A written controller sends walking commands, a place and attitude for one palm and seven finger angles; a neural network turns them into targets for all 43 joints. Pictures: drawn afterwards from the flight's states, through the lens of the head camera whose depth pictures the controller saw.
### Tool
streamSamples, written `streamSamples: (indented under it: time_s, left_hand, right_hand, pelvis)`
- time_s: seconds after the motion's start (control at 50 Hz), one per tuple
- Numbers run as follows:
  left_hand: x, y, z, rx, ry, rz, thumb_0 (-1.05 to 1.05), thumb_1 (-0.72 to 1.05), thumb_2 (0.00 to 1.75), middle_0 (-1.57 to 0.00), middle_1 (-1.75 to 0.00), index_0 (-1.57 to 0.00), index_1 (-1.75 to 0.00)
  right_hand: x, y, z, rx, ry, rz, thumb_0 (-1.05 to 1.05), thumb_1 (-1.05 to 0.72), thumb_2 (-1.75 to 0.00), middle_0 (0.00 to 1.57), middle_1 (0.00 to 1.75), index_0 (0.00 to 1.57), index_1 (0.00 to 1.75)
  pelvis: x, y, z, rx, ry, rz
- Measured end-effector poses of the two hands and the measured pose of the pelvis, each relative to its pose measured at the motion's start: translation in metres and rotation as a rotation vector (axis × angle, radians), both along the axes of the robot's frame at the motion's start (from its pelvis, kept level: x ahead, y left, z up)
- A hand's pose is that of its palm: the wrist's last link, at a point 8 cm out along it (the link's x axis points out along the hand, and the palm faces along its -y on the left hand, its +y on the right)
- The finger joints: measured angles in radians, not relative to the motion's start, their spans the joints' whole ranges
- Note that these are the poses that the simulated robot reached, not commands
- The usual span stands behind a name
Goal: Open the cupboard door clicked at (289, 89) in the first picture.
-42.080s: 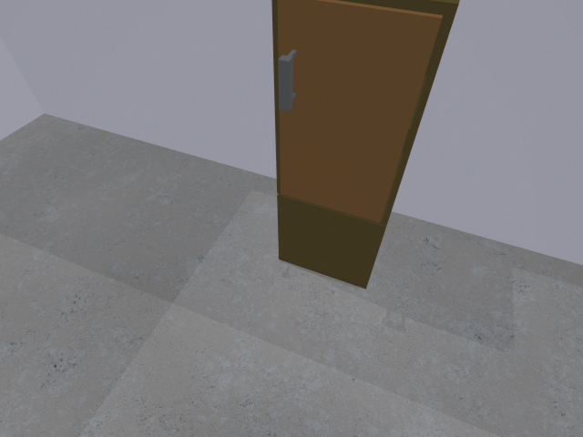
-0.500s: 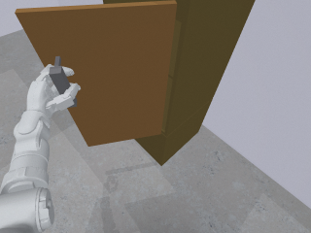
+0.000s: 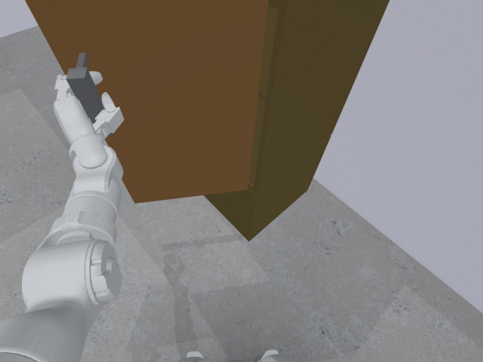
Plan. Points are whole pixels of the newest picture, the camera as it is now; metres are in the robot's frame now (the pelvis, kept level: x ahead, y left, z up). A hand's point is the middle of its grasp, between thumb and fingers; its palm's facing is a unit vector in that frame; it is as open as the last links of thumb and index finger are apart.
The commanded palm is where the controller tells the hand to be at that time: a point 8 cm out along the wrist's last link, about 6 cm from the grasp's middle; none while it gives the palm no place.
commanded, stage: pull the door open along its arc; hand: left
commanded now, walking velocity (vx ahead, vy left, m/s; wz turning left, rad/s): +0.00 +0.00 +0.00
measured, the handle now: (94, 95) +0.55 +0.23 +0.12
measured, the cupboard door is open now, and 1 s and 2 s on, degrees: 57 100 100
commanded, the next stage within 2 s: open thumb and fingers to let go in 0.80 s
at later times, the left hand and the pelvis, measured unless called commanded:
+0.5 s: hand (132, 166) +0.39 +0.14 +0.12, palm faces +0.30 -0.95 +0.04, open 6.4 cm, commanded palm +0.32 +0.19 +0.12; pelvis +0.03 -0.01 +0.02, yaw -1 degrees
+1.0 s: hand (190, 203) +0.32 +0.06 +0.12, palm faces +0.38 -0.93 -0.01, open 6.6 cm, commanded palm +0.27 +0.10 +0.12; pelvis +0.03 -0.03 +0.02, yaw +2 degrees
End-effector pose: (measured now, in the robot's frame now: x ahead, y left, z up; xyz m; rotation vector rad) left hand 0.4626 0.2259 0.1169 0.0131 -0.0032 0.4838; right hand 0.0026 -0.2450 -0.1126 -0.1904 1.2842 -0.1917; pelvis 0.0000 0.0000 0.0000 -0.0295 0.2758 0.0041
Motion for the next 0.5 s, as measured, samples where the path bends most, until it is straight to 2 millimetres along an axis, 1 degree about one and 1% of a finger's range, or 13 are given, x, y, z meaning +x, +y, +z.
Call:
streamSamples:
  time_s: [0.06, 0.12, 0.18, 0.22, 0.26, 0.32, 0.42, 0.5]
  left_hand:
    - [-0.002, 0.0, 0.0, 0.009, -0.004, -0.009, -0.02, 0.7, 0.83, -0.37, -1.35, -0.34, -1.34]
    - [-0.007, -0.001, -0.001, 0.009, -0.011, -0.021, -0.02, 0.71, 0.81, -0.37, -1.35, -0.34, -1.34]
    - [-0.015, -0.002, -0.001, 0.011, -0.018, -0.038, -0.02, 0.71, 0.79, -0.36, -1.35, -0.33, -1.34]
    - [-0.023, -0.003, -0.002, 0.015, -0.025, -0.058, -0.02, 0.71, 0.78, -0.36, -1.35, -0.32, -1.34]
    - [-0.034, -0.004, -0.002, 0.019, -0.032, -0.088, -0.01, 0.71, 0.77, -0.36, -1.35, -0.31, -1.34]
    - [-0.053, -0.009, -0.003, 0.015, -0.044, -0.129, -0.01, 0.7, 0.75, -0.35, -1.35, -0.31, -1.34]
    - [-0.085, -0.023, -0.004, -0.016, -0.055, -0.182, -0.01, 0.67, 0.71, -0.34, -1.35, -0.32, -1.33]
    - [-0.108, -0.039, -0.003, -0.039, -0.05, -0.177, -0.01, 0.64, 0.69, -0.35, -1.35, -0.34, -1.33]
  right_hand:
    - [-0.02, -0.004, 0.002, 0.0, 0.046, -0.029, 0.0, -0.9, -0.9, 0.2, 0.3, 0.2, 0.3]
    - [-0.032, -0.008, 0.006, -0.003, 0.071, -0.052, 0.01, -0.9, -0.9, 0.2, 0.3, 0.2, 0.3]
    - [-0.032, -0.013, 0.009, -0.005, 0.069, -0.063, 0.01, -0.9, -0.9, 0.2, 0.3, 0.2, 0.3]
    - [-0.025, -0.016, 0.011, -0.006, 0.049, -0.063, 0.01, -0.9, -0.9, 0.2, 0.3, 0.2, 0.3]
    - [-0.012, -0.018, 0.012, -0.005, 0.015, -0.058, 0.01, -0.9, -0.9, 0.2, 0.3, 0.2, 0.3]
    - [0.017, -0.021, 0.014, -0.001, -0.064, -0.041, 0.01, -0.9, -0.9, 0.2, 0.3, 0.2, 0.3]
    - [0.083, -0.018, 0.023, 0.009, -0.243, 0.013, 0.01, -0.9, -0.9, 0.2, 0.3, 0.2, 0.3]
    - [0.139, -0.009, 0.038, 0.027, -0.389, 0.074, 0.01, -0.9, -0.9, 0.2, 0.3, 0.2, 0.3]
  pelvis:
    - [0.001, -0.002, 0.002, 0.002, -0.006, -0.007]
    - [0.003, -0.004, 0.005, 0.004, -0.017, -0.015]
    - [0.007, -0.005, 0.009, 0.006, -0.031, -0.02]
    - [0.01, -0.006, 0.011, 0.007, -0.042, -0.023]
    - [0.014, -0.006, 0.013, 0.008, -0.055, -0.025]
    - [0.018, -0.006, 0.016, 0.009, -0.076, -0.028]
    - [0.024, -0.005, 0.02, 0.015, -0.113, -0.03]
    - [0.025, -0.006, 0.022, 0.022, -0.137, -0.027]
